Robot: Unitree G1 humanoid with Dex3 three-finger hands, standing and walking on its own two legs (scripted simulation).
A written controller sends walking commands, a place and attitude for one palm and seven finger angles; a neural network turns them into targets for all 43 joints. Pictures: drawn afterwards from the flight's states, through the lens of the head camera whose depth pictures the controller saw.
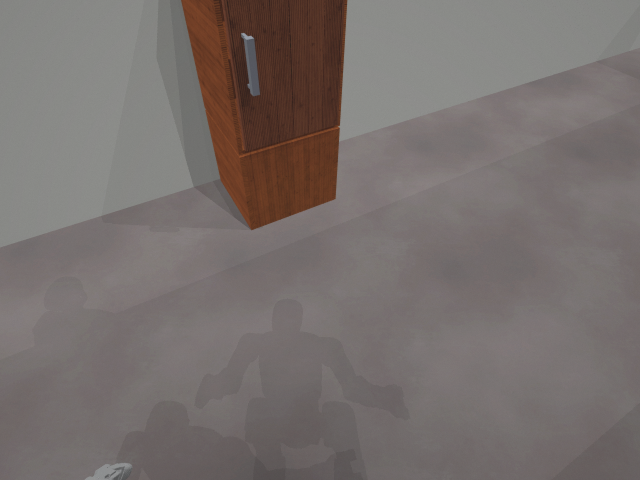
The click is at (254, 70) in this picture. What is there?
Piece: cupboard door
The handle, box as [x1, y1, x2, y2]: [241, 33, 259, 95]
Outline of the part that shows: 241,33 241,36 244,39 249,83 247,84 251,94 256,95 259,94 254,41 251,36 247,36 244,33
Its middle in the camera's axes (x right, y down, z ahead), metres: -0.22 -0.53 +1.18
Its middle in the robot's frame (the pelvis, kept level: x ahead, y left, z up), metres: +1.23 +0.28 -0.03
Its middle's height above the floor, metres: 0.74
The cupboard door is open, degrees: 0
